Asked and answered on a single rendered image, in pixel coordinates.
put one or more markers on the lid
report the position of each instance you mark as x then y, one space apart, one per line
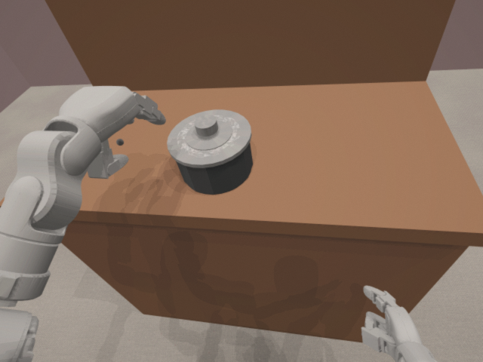
189 149

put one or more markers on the robot left forearm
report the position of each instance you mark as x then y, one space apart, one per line
43 199

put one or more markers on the knob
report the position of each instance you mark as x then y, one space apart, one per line
206 125

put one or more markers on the table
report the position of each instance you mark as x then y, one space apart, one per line
356 180

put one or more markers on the left robot upper arm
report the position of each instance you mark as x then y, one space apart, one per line
17 335

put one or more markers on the right robot hand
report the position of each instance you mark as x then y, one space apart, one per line
384 335

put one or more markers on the pot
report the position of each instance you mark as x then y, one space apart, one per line
219 179

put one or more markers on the robot right forearm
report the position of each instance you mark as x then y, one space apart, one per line
413 352

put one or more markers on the left robot hand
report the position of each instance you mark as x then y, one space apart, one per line
106 110

